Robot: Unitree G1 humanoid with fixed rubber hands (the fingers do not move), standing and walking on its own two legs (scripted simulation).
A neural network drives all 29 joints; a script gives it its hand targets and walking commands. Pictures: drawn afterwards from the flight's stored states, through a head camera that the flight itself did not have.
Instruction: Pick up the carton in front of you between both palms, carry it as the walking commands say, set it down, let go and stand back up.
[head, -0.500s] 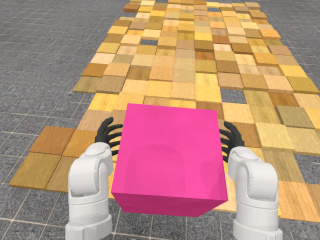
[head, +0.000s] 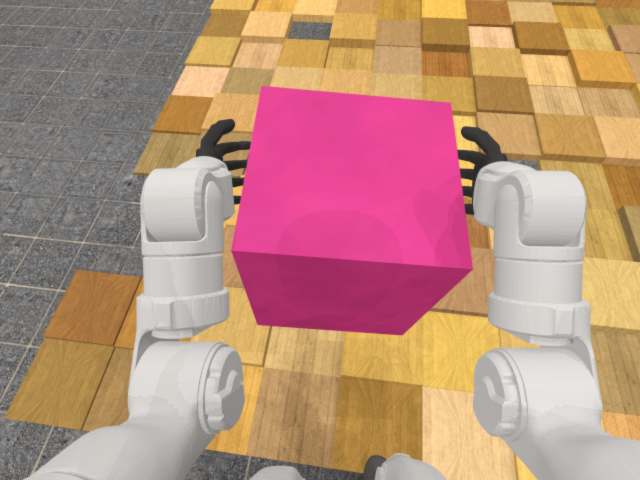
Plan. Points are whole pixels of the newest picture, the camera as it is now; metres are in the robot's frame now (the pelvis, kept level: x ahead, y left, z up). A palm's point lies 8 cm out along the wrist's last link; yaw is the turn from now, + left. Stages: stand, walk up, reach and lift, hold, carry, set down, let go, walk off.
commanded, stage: carry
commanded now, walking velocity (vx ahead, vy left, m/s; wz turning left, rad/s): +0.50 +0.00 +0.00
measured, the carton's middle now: (341, 228) +0.40 +0.02 +0.05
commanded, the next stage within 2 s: none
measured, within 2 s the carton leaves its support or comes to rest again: neither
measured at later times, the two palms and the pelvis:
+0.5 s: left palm out of the picture +0.74 +0.13 +0.16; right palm (478, 23) +0.68 -0.16 +0.15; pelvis +0.34 +0.03 +0.03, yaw -1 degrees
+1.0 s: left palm out of the picture +1.04 +0.24 +0.16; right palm out of the picture +1.03 -0.05 +0.14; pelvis +0.68 +0.07 +0.02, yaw +0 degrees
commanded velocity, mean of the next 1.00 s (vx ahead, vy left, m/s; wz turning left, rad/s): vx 0.50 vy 0.00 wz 0.00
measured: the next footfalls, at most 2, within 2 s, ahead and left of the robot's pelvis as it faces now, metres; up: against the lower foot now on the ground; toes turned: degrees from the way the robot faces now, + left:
left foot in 0.24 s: +0.31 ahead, +0.08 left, -0.01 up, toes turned +4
right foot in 0.58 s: +0.54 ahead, -0.09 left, +0.03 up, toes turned -4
